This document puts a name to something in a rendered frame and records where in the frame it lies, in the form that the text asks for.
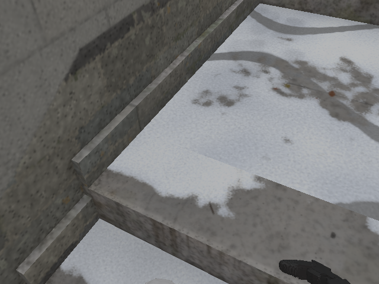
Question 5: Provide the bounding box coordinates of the robot right hand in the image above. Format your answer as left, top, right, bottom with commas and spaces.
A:
279, 260, 350, 284

